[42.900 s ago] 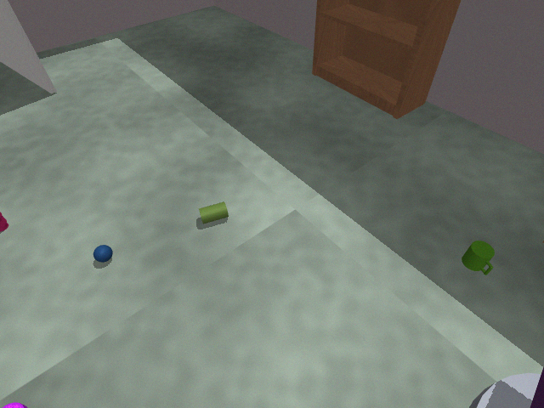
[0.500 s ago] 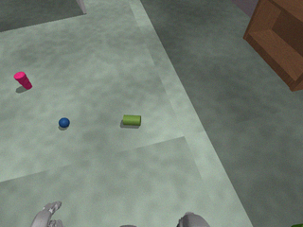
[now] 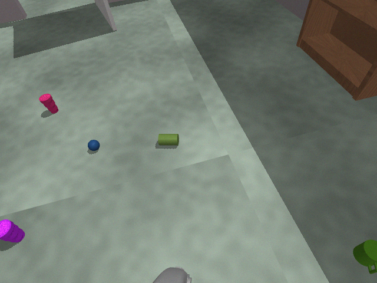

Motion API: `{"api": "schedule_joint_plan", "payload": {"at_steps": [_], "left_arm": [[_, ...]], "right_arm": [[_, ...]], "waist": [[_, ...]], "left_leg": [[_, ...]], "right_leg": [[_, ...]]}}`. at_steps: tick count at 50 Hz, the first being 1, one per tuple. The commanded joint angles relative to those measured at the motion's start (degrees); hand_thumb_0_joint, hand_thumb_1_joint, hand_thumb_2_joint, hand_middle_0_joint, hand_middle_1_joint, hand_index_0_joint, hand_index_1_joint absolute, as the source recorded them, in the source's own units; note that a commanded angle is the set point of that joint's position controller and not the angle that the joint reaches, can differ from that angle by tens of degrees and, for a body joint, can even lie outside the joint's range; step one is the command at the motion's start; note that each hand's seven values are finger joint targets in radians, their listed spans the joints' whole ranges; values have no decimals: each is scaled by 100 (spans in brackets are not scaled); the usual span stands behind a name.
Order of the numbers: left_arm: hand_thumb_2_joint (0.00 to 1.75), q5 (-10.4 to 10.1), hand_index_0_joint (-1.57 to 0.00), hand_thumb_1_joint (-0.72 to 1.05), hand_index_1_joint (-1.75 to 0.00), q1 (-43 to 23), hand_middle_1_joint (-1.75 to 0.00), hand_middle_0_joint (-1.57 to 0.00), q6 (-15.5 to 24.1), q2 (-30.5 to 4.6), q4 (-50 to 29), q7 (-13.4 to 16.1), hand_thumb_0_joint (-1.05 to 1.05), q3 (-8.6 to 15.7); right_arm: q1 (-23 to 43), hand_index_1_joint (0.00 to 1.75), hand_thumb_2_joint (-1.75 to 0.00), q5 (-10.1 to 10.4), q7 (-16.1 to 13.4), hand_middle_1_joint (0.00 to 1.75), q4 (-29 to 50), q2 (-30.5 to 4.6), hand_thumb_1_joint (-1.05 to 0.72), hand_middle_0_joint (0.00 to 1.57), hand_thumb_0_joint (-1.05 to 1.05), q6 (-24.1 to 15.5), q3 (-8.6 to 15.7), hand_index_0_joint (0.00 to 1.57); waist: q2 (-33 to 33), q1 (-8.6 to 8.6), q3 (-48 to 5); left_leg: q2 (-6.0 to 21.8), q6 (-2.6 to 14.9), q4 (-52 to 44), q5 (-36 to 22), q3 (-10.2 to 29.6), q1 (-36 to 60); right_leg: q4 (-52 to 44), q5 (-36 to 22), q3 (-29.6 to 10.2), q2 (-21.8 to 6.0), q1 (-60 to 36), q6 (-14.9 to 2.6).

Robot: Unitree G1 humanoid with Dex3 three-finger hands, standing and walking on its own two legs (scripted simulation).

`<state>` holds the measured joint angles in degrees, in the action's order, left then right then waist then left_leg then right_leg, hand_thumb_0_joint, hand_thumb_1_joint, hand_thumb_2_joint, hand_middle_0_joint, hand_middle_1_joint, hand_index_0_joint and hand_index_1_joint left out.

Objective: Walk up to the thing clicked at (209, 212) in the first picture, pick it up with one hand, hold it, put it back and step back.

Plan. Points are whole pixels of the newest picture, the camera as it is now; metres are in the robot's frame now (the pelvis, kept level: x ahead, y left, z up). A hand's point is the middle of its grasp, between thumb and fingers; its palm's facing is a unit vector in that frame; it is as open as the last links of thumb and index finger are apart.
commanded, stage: step back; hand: left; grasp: from above
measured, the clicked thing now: (168, 139) +1.05 +0.28 -0.72
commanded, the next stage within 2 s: stand in 1.02 s
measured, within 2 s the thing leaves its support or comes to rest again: neither
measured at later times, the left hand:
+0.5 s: hand out of the picture -0.02 +0.27 -0.14, palm faces +0.09 -0.92 -0.38, open 7.4 cm
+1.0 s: hand out of the picture +0.08 +0.30 -0.14, palm faces +0.06 -0.93 -0.35, open 7.4 cm
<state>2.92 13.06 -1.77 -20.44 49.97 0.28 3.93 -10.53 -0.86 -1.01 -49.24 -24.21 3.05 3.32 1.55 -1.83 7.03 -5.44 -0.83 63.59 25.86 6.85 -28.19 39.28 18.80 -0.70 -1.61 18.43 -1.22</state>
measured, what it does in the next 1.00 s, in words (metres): steps on the spot: left foot, then left foot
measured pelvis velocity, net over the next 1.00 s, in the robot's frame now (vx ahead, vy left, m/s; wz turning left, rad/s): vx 0.00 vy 0.03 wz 0.04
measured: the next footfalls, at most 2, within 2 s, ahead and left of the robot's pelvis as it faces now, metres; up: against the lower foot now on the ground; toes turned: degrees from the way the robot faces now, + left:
left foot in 0.12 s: +0.00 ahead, +0.14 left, +0.00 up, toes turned +2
left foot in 0.66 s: +0.06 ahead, +0.16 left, +0.00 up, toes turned +4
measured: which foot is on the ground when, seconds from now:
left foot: up 0.00-0.10, down 0.12-0.40, up 0.42-0.64, down 0.66-1.00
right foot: down 0.00-1.00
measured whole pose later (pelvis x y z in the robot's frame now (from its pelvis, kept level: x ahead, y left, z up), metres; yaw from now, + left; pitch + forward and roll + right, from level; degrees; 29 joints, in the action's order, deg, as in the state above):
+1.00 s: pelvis +0.00 +0.03 +0.01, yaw +2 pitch -2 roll +0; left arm 0.2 6.0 1.1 -21.4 61.1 -0.2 1.9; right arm -2.4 -0.4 0.3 -60.2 -17.6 -1.1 1.1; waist -0.4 -1.1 3.9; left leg 1.3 0.0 29.0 13.6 -1.6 -13.5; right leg 27.4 17.0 -0.4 -1.6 8.6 1.7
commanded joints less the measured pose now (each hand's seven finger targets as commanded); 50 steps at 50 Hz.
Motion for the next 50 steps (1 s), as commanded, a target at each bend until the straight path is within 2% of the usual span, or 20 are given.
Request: {"api": "schedule_joint_plan", "payload": {"at_steps": [1,3,5,6,7,8,11,15,18,19,20,21,24,28,32,34,35,41,45,50], "left_arm": [[90,17,-20,90,-30,-4,-30,-20,263,-1726,-467,136,0,508],[90,-18,-20,90,-30,-169,-30,-20,232,-1812,-418,70,0,478],[90,-59,-20,90,-30,-334,-30,-20,175,-1696,-418,36,0,363],[90,-65,-20,90,-30,-177,-30,-20,162,-1411,-364,28,0,266],[90,-164,-20,90,-30,-276,-30,-20,195,-1083,-408,11,0,163],[90,-178,-20,90,-30,-728,-30,-20,214,-1517,-261,34,0,342],[90,-234,-20,90,-30,-286,-30,-20,276,-1275,16,-70,0,307],[90,-179,-20,90,-30,-12,-30,-20,337,-1234,244,-116,0,319],[90,-105,-20,90,-30,279,-30,-20,433,-1157,476,-41,0,353],[90,-46,-20,90,-30,435,-30,-20,490,-1419,496,8,0,403],[90,-22,-20,90,-30,653,-30,-20,503,-1898,532,25,0,482],[90,-15,-20,90,-30,280,-30,-20,536,-2048,347,35,0,516],[90,-109,-20,90,-30,-53,-30,-20,648,-1716,250,70,0,425],[90,-80,-20,90,-30,-305,-30,-20,631,-1636,166,24,0,347],[90,-194,-20,90,-30,-342,-30,-20,458,-1353,234,2,0,173],[90,-315,-20,90,-30,-215,-30,-20,370,-993,245,-12,0,43],[90,-325,-20,90,-30,-253,-30,-20,321,-1192,393,18,0,128],[90,-281,-20,90,-30,-339,-30,-20,404,-1271,750,18,0,73],[90,-286,-20,90,-30,-522,-30,-20,429,-1288,820,50,0,48],[90,-267,-20,90,-30,-784,-30,-20,387,-1235,882,63,0,31]], "right_arm": [[396,30,-90,-116,35,30,405,-890,-90,20,0,-237,237,20],[185,30,-90,-124,78,30,190,-870,-90,20,0,-276,265,20],[-401,30,-90,-105,116,30,-169,-816,-90,20,0,-338,305,20],[-546,30,-90,-147,110,30,-306,-938,-90,20,0,-374,383,20],[-424,30,-90,-193,101,30,-230,-1405,-90,20,0,-408,439,20],[-152,30,-90,-133,118,30,-166,-1704,-90,20,0,-408,458,20],[382,30,-90,-179,86,30,-93,-1090,-90,20,0,-582,224,20],[317,30,-90,-190,163,30,-148,-1255,-90,20,0,-485,336,20],[209,30,-90,-117,170,30,-166,-948,-90,20,0,-341,258,20],[229,30,-90,-62,168,30,-65,-663,-90,20,0,-332,170,20],[469,30,-90,-71,139,30,21,-552,-90,20,0,-334,161,20],[459,30,-90,-103,93,30,-39,-815,-90,20,0,-345,243,20],[23,30,-90,-69,127,30,-245,-810,-90,20,0,-433,283,20],[-84,30,-90,-84,203,30,-326,-671,-90,20,0,-456,250,20],[-143,30,-90,-85,121,30,-506,-547,-90,20,0,-528,248,20],[117,30,-90,-90,53,30,-415,-1021,-90,20,0,-597,293,20],[309,30,-90,-39,58,30,-392,-1277,-90,20,0,-577,312,20],[828,30,-90,24,58,30,-562,-829,-90,20,0,-535,85,20],[896,30,-90,46,33,30,-737,-797,-90,20,0,-560,85,20],[1030,30,-90,57,27,30,-858,-715,-90,20,0,-534,81,20]], "waist": [[-1218,-305,-675],[-1358,-197,-547],[-1118,155,-612],[-499,223,-618],[826,292,-614],[807,425,-109],[271,27,-85],[930,125,-305],[418,-87,-275],[-299,-157,-346],[-1099,-323,-264],[-638,-219,91],[-320,65,43],[-893,101,-368],[-720,225,-692],[401,108,-840],[455,73,-873],[442,21,-780],[112,89,-1215],[-48,117,-1239]], "left_leg": [[415,-27,-1660,510,-282,-195],[466,45,-2531,688,-625,737],[344,251,-3972,-308,-768,2107],[551,401,-4199,-15,-197,2736],[1797,891,-4859,1946,2006,2526],[2559,1544,-5444,3075,2758,761],[1737,1069,-4937,1120,1354,1084],[1775,1092,-4763,1264,895,1033],[1379,708,-3847,942,271,390],[967,453,-2912,653,-91,-276],[231,263,-1704,742,-379,-797],[484,216,-1115,655,131,-629],[737,186,-1253,-107,290,-308],[760,57,-2300,-167,-441,772],[538,157,-3837,-1600,-780,2090],[1806,659,-4375,-1377,1022,1970],[2185,1131,-4414,-1108,1248,1335],[1439,370,-4107,-1891,137,1264],[1375,352,-3810,-3258,-184,2012],[1373,348,-3906,-3450,-318,2145]], "right_leg": [[-1592,891,-1680,-1300,-1169,-1041],[-1800,1662,-1646,-1334,-401,-987],[-1496,1811,-1175,-1042,397,-653],[-963,2018,-865,-748,1088,-467],[-39,1782,-271,-145,1868,-19],[1060,1522,-15,-14,1107,70],[1094,534,-360,-39,789,9],[-144,783,273,117,-104,55],[-1603,180,346,349,-1384,-109],[-1998,858,-905,-219,-1770,-334],[-2805,2527,-2914,-1479,-1467,-855],[-2952,2782,-3469,-2156,-733,-1274],[-2675,1519,-2143,-1562,-682,-960],[-2224,20,-1062,-1326,-284,-896],[-954,-1756,-388,-873,-12,-467],[-353,-415,-1,-136,290,2],[-195,598,138,-12,-395,4],[-1210,-1005,-285,-299,-1013,-120],[-1369,-2054,-276,-426,-1127,-82],[-1449,-2199,-254,-448,-1191,-37]]}}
